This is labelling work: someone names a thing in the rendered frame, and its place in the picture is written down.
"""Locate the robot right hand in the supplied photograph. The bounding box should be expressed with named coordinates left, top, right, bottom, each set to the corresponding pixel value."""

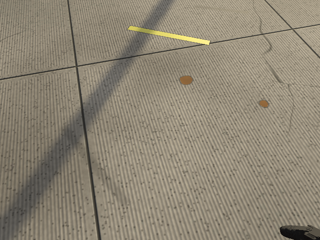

left=280, top=225, right=320, bottom=240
